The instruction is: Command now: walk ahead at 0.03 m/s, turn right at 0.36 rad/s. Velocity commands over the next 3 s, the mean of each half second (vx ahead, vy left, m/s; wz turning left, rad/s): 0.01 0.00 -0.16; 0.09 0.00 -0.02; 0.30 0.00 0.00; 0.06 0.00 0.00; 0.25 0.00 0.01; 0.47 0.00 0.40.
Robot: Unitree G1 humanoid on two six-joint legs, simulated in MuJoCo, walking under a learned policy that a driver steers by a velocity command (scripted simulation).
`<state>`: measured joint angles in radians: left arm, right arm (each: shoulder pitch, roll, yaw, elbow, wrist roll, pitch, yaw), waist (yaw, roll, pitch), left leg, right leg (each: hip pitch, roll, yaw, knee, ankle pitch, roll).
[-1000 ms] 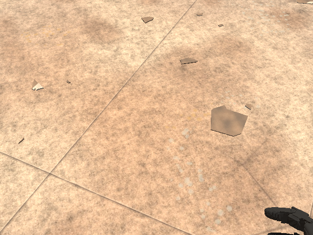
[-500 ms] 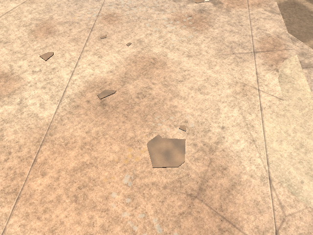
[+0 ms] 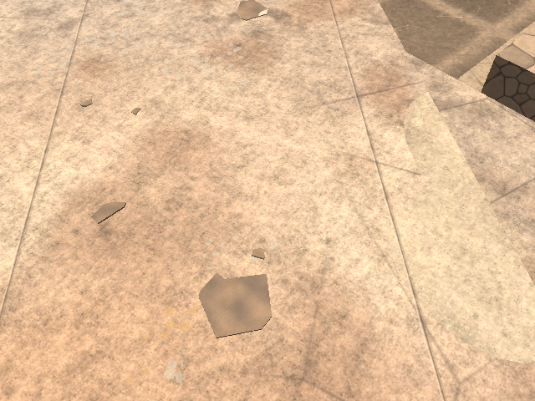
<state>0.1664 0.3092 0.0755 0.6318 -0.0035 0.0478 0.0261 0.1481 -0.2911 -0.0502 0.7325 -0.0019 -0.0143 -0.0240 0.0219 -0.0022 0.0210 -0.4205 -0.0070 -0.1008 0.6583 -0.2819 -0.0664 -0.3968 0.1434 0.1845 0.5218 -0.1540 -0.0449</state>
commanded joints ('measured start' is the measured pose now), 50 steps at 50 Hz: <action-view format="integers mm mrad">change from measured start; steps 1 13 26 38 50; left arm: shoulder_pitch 10 -21 28 56 -10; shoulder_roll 100 18 40 23 7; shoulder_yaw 18 -4 -13 -22 -20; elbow -56 -22 67 158 164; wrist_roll -7 -9 18 12 -12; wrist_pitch -3 -6 -46 -60 -88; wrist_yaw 2 -5 -8 -4 -4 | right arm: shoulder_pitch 51 18 19 46 339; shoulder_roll -100 -109 -62 -66 -98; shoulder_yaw -31 -26 -7 -17 -46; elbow -56 -43 29 146 274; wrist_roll -8 -4 -12 -5 16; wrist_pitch -29 11 -4 6 -87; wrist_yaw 13 7 5 -13 32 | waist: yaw -33 -53 -40 -37 -152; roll -130 218 -63 -9 70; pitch -142 -103 -11 -3 7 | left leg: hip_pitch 193 298 228 253 505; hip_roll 35 194 44 46 135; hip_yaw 14 -101 50 50 -82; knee -256 -260 -191 -209 -299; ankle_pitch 151 500 153 178 -41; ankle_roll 53 257 38 23 157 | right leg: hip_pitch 104 64 138 151 -91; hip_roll -217 -119 -201 -179 -179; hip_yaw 246 -148 -46 -66 -83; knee -56 143 -122 -127 93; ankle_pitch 52 -274 -16 -8 -242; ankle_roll -99 144 17 18 -25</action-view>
